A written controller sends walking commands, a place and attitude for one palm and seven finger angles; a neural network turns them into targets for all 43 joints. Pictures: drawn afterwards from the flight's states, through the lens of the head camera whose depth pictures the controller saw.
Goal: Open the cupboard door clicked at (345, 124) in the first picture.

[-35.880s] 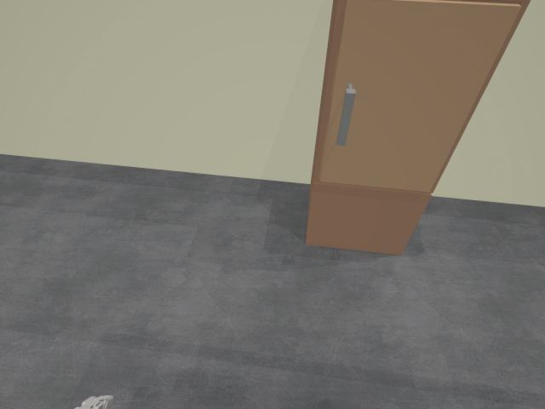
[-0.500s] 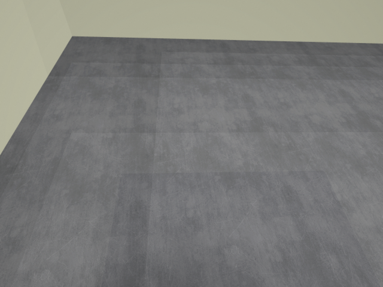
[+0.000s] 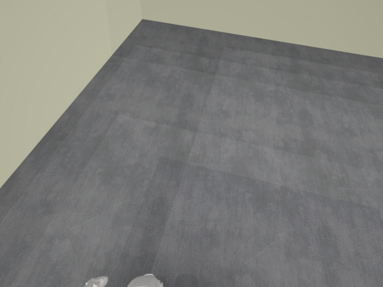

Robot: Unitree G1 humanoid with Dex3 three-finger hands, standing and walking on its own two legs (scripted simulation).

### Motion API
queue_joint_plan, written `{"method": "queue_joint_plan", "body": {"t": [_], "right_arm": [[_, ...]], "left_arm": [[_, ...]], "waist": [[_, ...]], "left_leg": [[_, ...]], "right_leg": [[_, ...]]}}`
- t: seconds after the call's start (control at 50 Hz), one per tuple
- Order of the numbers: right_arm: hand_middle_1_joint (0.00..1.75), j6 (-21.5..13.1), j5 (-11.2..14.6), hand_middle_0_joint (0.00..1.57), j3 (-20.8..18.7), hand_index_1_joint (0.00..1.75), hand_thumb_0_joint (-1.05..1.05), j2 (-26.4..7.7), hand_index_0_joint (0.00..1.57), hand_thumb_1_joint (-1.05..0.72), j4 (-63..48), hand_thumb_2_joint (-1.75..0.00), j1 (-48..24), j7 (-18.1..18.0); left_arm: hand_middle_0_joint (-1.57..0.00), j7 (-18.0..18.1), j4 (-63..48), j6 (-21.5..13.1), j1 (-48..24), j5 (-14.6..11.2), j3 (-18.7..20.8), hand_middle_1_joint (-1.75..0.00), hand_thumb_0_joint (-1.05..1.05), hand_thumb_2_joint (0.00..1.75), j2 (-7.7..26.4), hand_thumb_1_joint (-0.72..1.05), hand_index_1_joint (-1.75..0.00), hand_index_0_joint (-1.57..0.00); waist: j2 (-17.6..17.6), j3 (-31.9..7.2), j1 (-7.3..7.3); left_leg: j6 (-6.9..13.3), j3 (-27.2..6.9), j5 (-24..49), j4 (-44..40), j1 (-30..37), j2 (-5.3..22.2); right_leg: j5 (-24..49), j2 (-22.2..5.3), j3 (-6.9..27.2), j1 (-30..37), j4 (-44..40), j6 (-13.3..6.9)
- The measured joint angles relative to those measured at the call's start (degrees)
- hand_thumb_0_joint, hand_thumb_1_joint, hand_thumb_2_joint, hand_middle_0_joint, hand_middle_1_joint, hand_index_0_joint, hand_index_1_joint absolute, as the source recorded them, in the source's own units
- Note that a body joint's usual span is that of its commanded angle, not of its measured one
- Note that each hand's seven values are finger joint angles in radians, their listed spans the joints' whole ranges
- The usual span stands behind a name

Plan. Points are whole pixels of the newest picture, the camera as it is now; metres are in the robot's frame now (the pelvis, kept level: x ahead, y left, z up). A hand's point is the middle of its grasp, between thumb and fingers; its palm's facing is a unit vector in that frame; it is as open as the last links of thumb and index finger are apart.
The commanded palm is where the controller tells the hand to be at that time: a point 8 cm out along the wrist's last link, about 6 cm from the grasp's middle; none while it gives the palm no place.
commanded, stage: turn to face it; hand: left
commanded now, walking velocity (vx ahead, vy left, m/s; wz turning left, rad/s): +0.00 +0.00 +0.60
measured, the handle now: out of the picture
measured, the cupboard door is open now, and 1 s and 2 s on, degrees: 46 46 46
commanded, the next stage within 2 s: none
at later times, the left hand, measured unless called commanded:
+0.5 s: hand out of the picture +0.06 +0.18 -0.15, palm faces +0.28 -0.90 -0.32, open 7.4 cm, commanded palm none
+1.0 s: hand out of the picture -0.02 +0.18 -0.17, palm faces +0.58 -0.78 -0.24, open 7.4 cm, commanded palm none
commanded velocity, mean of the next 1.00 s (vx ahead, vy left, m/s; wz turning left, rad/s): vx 0.00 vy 0.00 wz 0.60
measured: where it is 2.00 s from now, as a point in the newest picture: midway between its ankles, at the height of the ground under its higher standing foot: outside the picture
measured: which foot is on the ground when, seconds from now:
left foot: up 0.00-0.04, down 0.06-0.44, up 0.46-0.80, down 0.82-1.00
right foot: down 0.00-0.06, up 0.08-0.42, down 0.44-0.82, up 0.84-1.00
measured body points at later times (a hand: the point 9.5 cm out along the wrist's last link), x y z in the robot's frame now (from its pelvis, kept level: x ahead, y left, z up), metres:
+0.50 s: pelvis +0.03 -0.05 -0.01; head +0.09 -0.06 +0.44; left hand +0.05 +0.23 -0.13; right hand +0.19 -0.27 -0.17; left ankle +0.02 +0.10 -0.70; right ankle +0.07 -0.16 -0.74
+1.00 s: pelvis +0.04 -0.04 +0.00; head +0.07 +0.01 +0.45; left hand -0.05 +0.22 -0.15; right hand +0.27 -0.20 -0.12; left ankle -0.01 +0.04 -0.74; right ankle +0.10 -0.19 -0.65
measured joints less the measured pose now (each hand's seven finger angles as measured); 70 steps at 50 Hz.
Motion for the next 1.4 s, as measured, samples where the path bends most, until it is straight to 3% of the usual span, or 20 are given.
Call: {"method": "queue_joint_plan", "body": {"t": [0.06,0.12,0.2,0.3,0.42,0.44,0.5,0.54,0.58,0.72,0.8,0.82,0.88,0.96,1.04,1.14,1.22,1.26,1.32,1.4], "right_arm": [[0.30,-0.7,-0.3,0.20,0.1,0.30,0.00,-1.2,0.19,-0.91,-2.5,-0.89,-2.2,0.3],[0.30,-1.9,-0.6,0.20,0.1,0.30,0.00,-1.2,0.20,-0.91,-4.2,-0.89,-3.8,0.0],[0.30,-1.9,-0.8,0.20,0.6,0.30,0.00,-1.0,0.20,-0.91,-5.3,-0.89,-3.3,-0.8],[0.30,-1.3,-0.8,0.20,1.0,0.30,0.00,-0.8,0.20,-0.91,-4.7,-0.89,-2.0,-0.8],[0.30,0.1,-0.6,0.20,0.4,0.30,0.00,-0.5,0.20,-0.91,-4.0,-0.89,-0.4,-0.3],[0.30,0.5,-0.4,0.20,0.2,0.30,0.00,-0.4,0.20,-0.91,-3.9,-0.89,0.0,-0.3],[0.30,1.5,-0.3,0.20,-0.8,0.30,0.00,-1.6,0.20,-0.91,-2.8,-0.89,-0.7,0.0],[0.30,1.8,-0.4,0.20,-1.2,0.30,0.01,-2.0,0.20,-0.91,-2.3,-0.89,-1.0,0.2],[0.30,2.0,-0.3,0.20,-1.2,0.30,0.01,-1.8,0.20,-0.91,-2.1,-0.89,-1.2,0.5],[0.30,1.8,0.2,0.20,-0.4,0.30,0.01,-0.6,0.20,-0.91,-2.0,-0.89,-2.7,0.8],[0.30,0.9,0.1,0.20,0.0,0.30,0.01,-0.3,0.20,-0.91,-3.1,-0.89,-3.9,0.8],[0.30,0.4,0.0,0.20,0.0,0.30,0.01,-0.2,0.20,-0.91,-3.4,-0.89,-4.0,0.8],[0.30,-0.7,-0.4,0.20,0.5,0.30,0.00,0.5,0.20,-0.91,-4.2,-0.89,-4.2,0.2],[0.30,-1.1,-0.5,0.20,0.9,0.30,0.00,0.7,0.20,-0.91,-4.1,-0.89,-2.5,-0.9],[0.30,-1.2,-0.5,0.20,1.2,0.30,0.00,0.8,0.20,-0.91,-3.2,-0.89,-0.7,-1.1],[0.30,-0.9,-0.7,0.20,0.9,0.30,0.00,0.8,0.20,-0.91,-2.4,-0.89,1.2,-0.8],[0.30,-0.1,-0.6,0.20,0.2,0.30,0.00,0.2,0.20,-0.91,-2.0,-0.89,2.1,-0.8],[0.30,0.4,-0.1,0.20,-0.3,0.30,0.00,-0.3,0.20,-0.91,-1.8,-0.89,2.4,-0.8],[0.30,1.2,-0.2,0.20,-1.3,0.30,0.01,-1.7,0.20,-0.91,-1.2,-0.89,1.5,-0.6],[0.30,1.9,-0.2,0.20,-1.4,0.30,0.01,-2.1,0.20,-0.91,-0.8,-0.89,0.3,0.1]], "left_arm": [[-0.20,-0.4,0.0,0.5,1.8,-0.3,0.3,-0.30,0.00,0.90,1.2,0.92,-0.30,-0.21],[-0.20,-0.4,0.7,2.8,2.0,-0.6,0.9,-0.30,0.00,0.90,3.3,0.91,-0.30,-0.21],[-0.20,-0.4,0.8,4.1,1.2,-0.3,1.7,-0.30,0.01,0.90,4.6,0.91,-0.30,-0.20],[-0.20,-0.8,-1.1,3.7,0.1,-0.4,1.6,-0.30,0.01,0.90,4.8,0.91,-0.30,-0.20],[-0.20,-0.9,-3.1,2.6,-0.2,-0.7,1.0,-0.30,0.01,0.90,4.1,0.91,-0.30,-0.20],[-0.20,-0.8,-3.6,1.9,0.3,-0.5,0.8,-0.30,0.01,0.90,4.2,0.91,-0.30,-0.20],[-0.20,-0.4,-3.5,1.4,0.4,-0.1,-0.1,-0.30,0.01,0.90,2.0,0.91,-0.30,-0.20],[-0.20,-0.2,-3.3,1.5,1.2,-0.2,-0.5,-0.30,0.01,0.90,0.8,0.91,-0.30,-0.20],[-0.20,0.0,-3.0,1.5,1.9,-0.3,-0.8,-0.30,0.01,0.90,0.1,0.91,-0.30,-0.21],[-0.21,-0.1,-2.5,0.9,3.0,0.0,-0.8,-0.30,0.01,0.90,-0.2,0.91,-0.30,-0.21],[-0.21,-0.5,-1.9,1.2,3.7,-0.2,0.0,-0.30,0.01,0.90,1.4,0.91,-0.30,-0.21],[-0.21,-0.6,-1.7,1.6,3.8,-0.5,0.3,-0.30,0.01,0.90,2.0,0.91,-0.30,-0.21],[-0.20,-0.4,-0.5,3.8,2.4,-0.6,0.9,-0.30,0.01,0.90,3.7,0.91,-0.30,-0.21],[-0.20,-0.7,-0.2,4.5,0.3,-0.4,1.4,-0.30,0.01,0.90,4.5,0.91,-0.30,-0.20],[-0.20,-0.9,-1.5,3.8,-1.2,-0.4,1.5,-0.30,0.01,0.90,4.8,0.91,-0.30,-0.20],[-0.20,-0.8,-2.7,3.6,-3.0,-0.7,1.2,-0.30,0.01,0.90,4.5,0.91,-0.30,-0.20],[-0.20,-0.8,-3.7,2.8,-3.9,-1.1,0.6,-0.30,0.01,0.90,3.7,0.91,-0.30,-0.20],[-0.20,-0.6,-4.3,1.6,-3.5,-0.8,0.3,-0.30,0.01,0.90,3.3,0.91,-0.30,-0.20],[-0.20,-0.2,-4.0,1.1,-2.7,-0.6,-0.7,-0.30,0.01,0.90,1.4,0.91,-0.30,-0.20],[-0.20,0.1,-3.5,1.2,-0.5,-0.8,-1.3,-0.30,0.01,0.90,-0.1,0.91,-0.30,-0.21]], "waist": [[-0.1,0.4,0.66],[-1.1,0.4,0.85],[0.0,0.0,1.23],[2.2,0.2,1.48],[4.5,0.0,0.57],[4.1,-0.4,0.71],[5.8,0.9,0.44],[5.7,1.3,0.10],[4.8,1.6,-0.23],[1.2,2.4,0.64],[0.0,2.3,1.23],[-0.4,2.0,1.13],[-1.6,2.2,1.53],[-0.3,1.4,1.31],[1.0,0.8,1.26],[2.4,0.4,0.16],[3.9,0.4,-0.84],[4.1,0.0,-0.58],[5.5,1.1,-1.23],[4.6,1.7,-1.65]], "left_leg": [[1.2,1.0,9.4,-10.9,4.1,-0.5],[4.7,0.0,8.5,-7.4,2.0,-1.4],[4.6,-2.5,8.9,-10.3,2.7,-1.8],[3.9,-6.1,12.1,-15.4,4.3,-2.2],[1.5,-10.9,11.9,-13.8,2.9,-2.8],[1.5,-11.0,9.8,-11.6,1.7,-3.4],[1.4,-10.6,-1.5,5.6,-3.7,-4.0],[0.7,-8.3,-1.7,15.0,-5.9,-3.7],[-0.1,-6.2,-1.0,17.7,-6.0,-2.9],[-0.5,-2.1,-1.5,2.0,1.3,-1.4],[0.7,-0.5,4.6,-10.7,7.3,-1.9],[2.2,-0.8,7.6,-12.2,7.7,-2.3],[5.4,-1.9,5.7,-9.7,6.3,-3.2],[5.2,-4.7,7.7,-13.9,7.3,-3.2],[5.1,-7.2,10.1,-17.8,8.5,-3.4],[3.9,-10.5,10.9,-18.5,8.1,-3.7],[2.3,-13.4,9.9,-15.9,6.3,-4.4],[1.5,-13.7,5.3,-10.7,3.8,-5.3],[0.9,-11.0,-3.6,7.9,-2.0,-5.5],[-0.7,-6.9,-0.7,19.3,-5.2,-3.3]], "right_leg": [[-3.7,-1.1,-2.0,-1.1,5.9,1.1],[-12.5,0.2,4.7,-8.1,22.9,2.8],[-9.3,2.9,9.8,-14.8,33.7,3.5],[-5.5,3.9,12.5,-15.7,27.5,3.8],[-1.6,5.9,12.2,-7.9,6.9,3.1],[-0.5,5.6,12.4,-6.4,2.5,1.9],[0.4,5.1,9.9,-5.8,3.7,-0.6],[1.2,4.2,8.5,-4.2,2.0,-0.9],[1.9,3.3,7.2,-2.7,0.1,-1.0],[1.3,1.0,2.0,-0.7,-0.9,-0.8],[-1.9,-0.3,-1.0,-2.1,4.2,0.3],[-3.1,-1.0,-1.1,-3.5,7.3,0.9],[-11.2,0.4,5.7,-10.1,22.5,2.8],[-6.5,2.6,10.8,-15.8,32.1,3.8],[-3.2,3.2,13.2,-16.8,30.2,4.4],[-4.2,4.6,13.8,-13.4,20.2,4.4],[-1.1,6.8,12.9,-7.4,6.9,3.7],[0.5,6.7,12.5,-4.5,0.7,1.5],[-0.3,5.7,10.0,-3.2,1.3,-1.1],[0.8,4.1,7.1,0.2,-2.1,-1.4]]}}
